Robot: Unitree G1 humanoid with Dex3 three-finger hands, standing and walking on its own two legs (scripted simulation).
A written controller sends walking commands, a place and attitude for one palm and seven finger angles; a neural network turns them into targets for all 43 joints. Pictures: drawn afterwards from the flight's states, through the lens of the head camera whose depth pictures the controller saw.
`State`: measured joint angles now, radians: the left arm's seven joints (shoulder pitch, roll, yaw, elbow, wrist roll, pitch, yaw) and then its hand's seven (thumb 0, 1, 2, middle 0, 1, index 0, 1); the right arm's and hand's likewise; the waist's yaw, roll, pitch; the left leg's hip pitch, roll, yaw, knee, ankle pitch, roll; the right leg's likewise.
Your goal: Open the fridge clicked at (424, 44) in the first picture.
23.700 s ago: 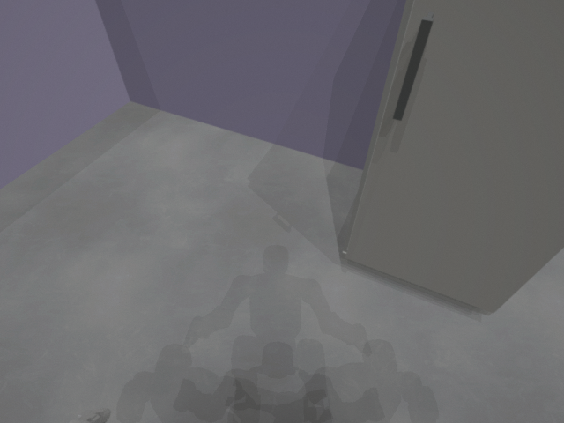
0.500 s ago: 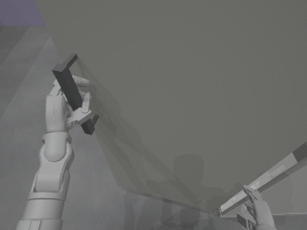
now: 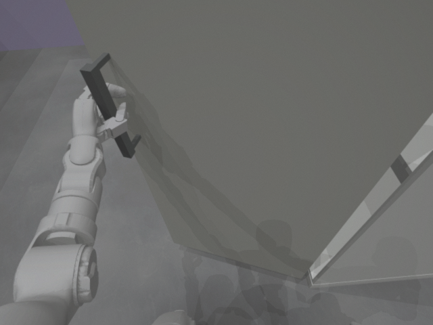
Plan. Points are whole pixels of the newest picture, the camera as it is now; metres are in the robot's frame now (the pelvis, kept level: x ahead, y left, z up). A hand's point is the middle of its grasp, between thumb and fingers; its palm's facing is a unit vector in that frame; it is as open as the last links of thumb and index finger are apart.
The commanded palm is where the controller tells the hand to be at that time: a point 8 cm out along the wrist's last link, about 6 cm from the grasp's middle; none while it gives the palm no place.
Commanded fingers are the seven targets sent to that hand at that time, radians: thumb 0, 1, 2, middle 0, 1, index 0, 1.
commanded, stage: stop walking and hold the door back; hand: left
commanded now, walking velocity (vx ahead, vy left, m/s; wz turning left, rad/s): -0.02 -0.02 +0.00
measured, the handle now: (117, 111) +0.48 +0.21 +0.13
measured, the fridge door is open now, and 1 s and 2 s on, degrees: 69 67 66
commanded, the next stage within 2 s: loosen the grip on the handle in 0.40 s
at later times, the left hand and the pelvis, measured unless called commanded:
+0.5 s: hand (120, 123) +0.44 +0.19 +0.14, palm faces +0.17 -0.97 -0.18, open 5.5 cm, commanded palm +0.41 +0.24 +0.14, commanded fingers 0.00 0.78 0.84 -0.45 -1.40 -0.45 -1.40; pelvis +0.02 +0.02 +0.00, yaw -3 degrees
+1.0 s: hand (123, 118) +0.46 +0.20 +0.13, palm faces +0.19 -0.96 -0.20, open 13.4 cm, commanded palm +0.42 +0.25 +0.14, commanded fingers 0.00 -0.55 0.20 -0.25 -1.15 -0.25 -1.15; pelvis +0.03 +0.01 +0.00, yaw -1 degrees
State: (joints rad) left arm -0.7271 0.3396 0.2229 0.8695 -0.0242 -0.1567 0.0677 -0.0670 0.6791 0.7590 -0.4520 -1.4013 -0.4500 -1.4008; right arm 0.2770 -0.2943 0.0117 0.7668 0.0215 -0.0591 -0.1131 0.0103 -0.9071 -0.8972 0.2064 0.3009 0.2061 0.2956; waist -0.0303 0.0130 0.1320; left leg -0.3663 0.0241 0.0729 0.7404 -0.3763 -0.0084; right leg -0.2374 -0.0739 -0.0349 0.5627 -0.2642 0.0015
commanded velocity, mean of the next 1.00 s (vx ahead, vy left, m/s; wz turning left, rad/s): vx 0.00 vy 0.00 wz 0.00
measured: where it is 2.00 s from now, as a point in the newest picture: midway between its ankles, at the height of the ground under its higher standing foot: outside the picture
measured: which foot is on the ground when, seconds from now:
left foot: up 0.00-0.04, down 0.06-1.00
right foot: down 0.00-1.00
